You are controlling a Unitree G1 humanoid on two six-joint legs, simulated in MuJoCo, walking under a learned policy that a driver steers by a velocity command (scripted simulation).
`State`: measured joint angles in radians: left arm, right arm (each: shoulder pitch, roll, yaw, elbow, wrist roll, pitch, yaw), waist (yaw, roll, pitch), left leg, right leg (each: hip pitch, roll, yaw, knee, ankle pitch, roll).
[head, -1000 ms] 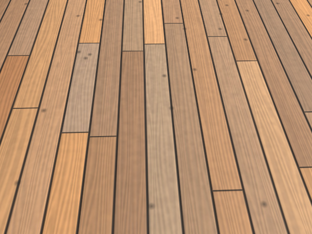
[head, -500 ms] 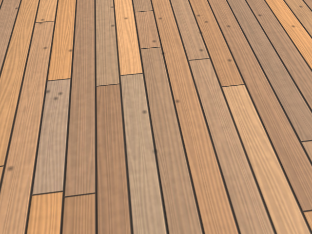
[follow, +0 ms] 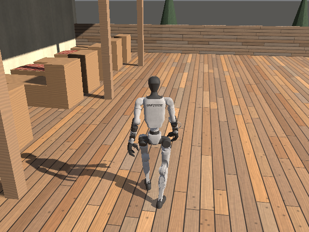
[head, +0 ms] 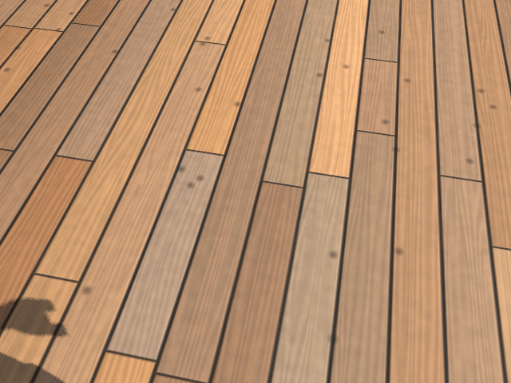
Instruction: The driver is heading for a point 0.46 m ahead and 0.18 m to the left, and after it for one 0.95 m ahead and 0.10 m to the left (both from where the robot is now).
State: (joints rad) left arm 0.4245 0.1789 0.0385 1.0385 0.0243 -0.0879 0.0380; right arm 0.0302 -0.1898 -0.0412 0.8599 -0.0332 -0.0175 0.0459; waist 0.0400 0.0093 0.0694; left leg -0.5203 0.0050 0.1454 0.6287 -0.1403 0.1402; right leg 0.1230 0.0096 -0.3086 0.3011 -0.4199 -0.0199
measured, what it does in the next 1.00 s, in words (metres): walks ahead, turning left: left foot, then right foot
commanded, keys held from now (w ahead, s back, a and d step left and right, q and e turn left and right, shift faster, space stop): w+q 0.50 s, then q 0.34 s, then e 0.16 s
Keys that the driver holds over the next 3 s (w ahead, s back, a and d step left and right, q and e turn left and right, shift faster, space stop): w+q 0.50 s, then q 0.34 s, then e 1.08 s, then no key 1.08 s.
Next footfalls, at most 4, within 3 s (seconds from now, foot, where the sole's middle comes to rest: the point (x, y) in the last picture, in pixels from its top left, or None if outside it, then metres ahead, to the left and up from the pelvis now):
0.04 left None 0.17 0.06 -0.76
0.58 right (286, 352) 0.53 -0.03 -0.76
1.02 left None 0.43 0.19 -0.76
1.40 right None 0.45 -0.03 -0.76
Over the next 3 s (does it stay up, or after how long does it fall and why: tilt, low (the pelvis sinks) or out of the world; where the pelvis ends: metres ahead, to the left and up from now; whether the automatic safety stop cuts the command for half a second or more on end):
stays up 0.37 0.04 0.02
